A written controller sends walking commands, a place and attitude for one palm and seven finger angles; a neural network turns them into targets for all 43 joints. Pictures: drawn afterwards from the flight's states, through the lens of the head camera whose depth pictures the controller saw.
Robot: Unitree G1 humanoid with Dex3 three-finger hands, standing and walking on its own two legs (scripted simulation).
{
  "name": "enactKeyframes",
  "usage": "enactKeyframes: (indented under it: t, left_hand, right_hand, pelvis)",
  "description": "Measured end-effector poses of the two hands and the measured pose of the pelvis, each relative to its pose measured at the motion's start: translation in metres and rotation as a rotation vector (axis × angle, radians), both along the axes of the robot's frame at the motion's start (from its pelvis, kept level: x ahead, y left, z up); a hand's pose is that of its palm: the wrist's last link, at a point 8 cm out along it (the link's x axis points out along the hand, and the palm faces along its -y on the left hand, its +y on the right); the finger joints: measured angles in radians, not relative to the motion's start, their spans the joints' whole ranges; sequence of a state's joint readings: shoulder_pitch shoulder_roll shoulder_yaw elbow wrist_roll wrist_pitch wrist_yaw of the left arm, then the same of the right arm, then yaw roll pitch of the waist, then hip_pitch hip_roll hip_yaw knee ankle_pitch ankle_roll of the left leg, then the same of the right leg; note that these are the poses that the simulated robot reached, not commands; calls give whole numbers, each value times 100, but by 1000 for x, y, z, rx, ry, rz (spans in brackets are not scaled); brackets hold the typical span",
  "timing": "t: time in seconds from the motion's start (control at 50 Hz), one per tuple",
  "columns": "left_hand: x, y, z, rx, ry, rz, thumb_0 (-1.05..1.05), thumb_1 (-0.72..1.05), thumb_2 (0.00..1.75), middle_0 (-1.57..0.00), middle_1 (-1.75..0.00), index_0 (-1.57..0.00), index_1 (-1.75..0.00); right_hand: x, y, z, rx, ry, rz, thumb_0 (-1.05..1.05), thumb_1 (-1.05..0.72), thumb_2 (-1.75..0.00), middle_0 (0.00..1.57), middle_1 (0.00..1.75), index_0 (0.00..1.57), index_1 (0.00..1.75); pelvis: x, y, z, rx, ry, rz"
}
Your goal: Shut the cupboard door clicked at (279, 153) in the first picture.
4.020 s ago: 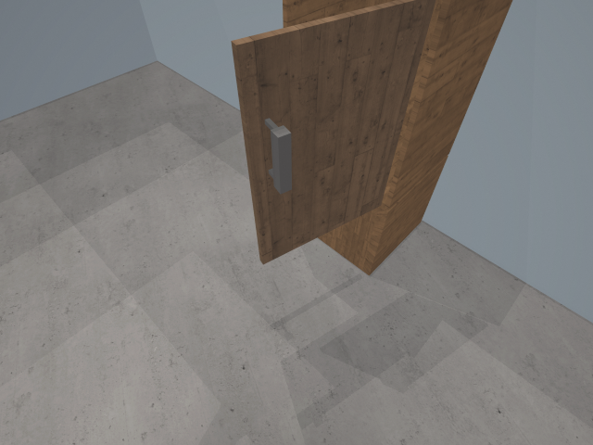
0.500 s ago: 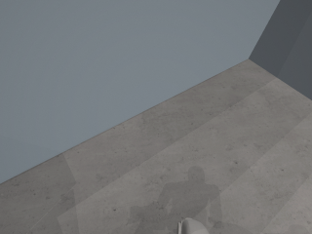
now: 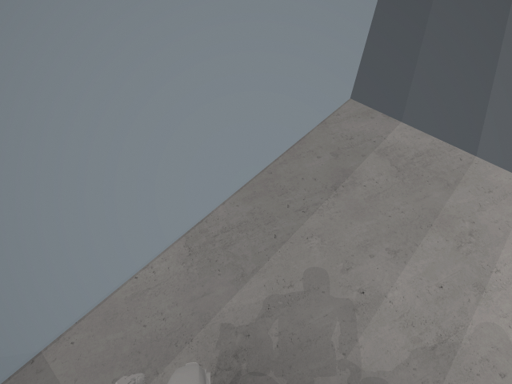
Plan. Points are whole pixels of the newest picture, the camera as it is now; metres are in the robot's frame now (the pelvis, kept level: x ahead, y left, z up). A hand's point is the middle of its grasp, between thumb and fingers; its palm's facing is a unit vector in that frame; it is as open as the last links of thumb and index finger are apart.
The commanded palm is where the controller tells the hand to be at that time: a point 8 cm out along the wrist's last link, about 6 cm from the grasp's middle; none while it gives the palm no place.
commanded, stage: turn to face it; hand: left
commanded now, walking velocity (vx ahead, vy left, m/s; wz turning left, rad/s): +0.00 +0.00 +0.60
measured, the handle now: out of the picture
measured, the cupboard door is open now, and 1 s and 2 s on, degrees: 76 76 76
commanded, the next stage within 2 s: none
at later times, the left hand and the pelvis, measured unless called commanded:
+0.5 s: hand out of the picture +0.12 +0.24 -0.17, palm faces +0.31 -0.92 -0.24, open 7.4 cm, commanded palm none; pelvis +0.09 +0.01 -0.01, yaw +17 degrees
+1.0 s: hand out of the picture +0.05 +0.14 -0.18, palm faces +0.60 -0.77 -0.23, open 7.3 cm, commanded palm none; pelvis +0.13 -0.05 -0.01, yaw +37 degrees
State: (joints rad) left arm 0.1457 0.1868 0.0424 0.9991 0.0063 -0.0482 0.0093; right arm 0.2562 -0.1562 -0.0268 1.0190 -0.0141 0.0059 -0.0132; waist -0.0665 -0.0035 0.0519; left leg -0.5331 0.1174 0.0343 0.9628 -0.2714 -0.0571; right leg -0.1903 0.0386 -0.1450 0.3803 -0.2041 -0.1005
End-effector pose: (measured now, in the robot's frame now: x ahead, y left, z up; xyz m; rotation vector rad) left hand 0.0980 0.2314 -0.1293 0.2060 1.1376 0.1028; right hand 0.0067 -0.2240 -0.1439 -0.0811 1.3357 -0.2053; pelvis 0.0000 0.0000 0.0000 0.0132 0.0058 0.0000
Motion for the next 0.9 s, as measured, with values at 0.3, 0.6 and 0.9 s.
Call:
enactKeyframes:
  t: [0.3, 0.6, 0.9]
  left_hand:
    - [-19, 42, -41, -35, 154, 256, 0, 92, 90, -20, -30, -20, -30]
    - [17, 34, -3, 49, 30, 395, 1, 91, 90, -19, -30, -20, -30]
    - [-38, -50, 1, 8, 90, 609, 0, 91, 90, -20, -30, -20, -30]
  right_hand:
    - [161, 21, -3, -82, -72, 265, 0, -92, -89, 20, 29, 20, 30]
    - [232, -11, 1, -67, -48, 421, 0, -90, -89, 21, 30, 20, 30]
    - [342, -11, 11, -42, -110, 644, 0, -91, -89, 20, 29, 19, 30]
  pelvis:
    - [73, 30, -22, -17, 5, 182]
    - [106, -15, -9, -36, 20, 357]
    - [133, -54, -1, 36, 19, 573]
